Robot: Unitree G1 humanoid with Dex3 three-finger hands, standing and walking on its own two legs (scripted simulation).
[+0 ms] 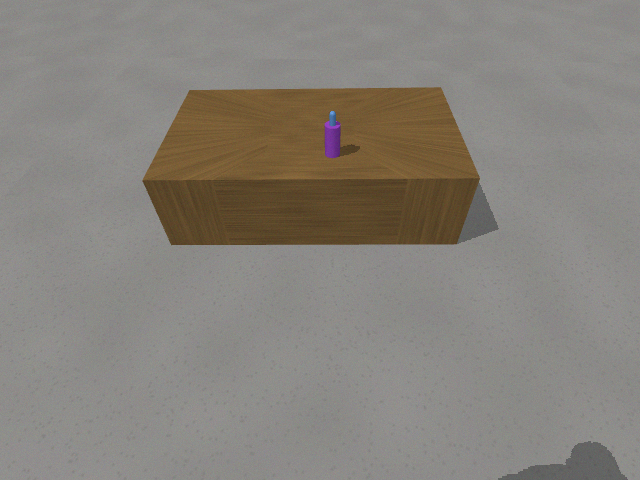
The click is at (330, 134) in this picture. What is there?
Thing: necked bottle
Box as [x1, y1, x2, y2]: [325, 111, 340, 157]
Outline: 331,111 329,114 329,120 325,123 325,154 329,157 335,157 339,154 340,124 335,120 334,111
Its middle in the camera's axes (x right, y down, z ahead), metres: +0.04 -0.42 +1.48
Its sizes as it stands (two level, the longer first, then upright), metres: 0.060 0.060 0.183
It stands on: a support 0.36 m high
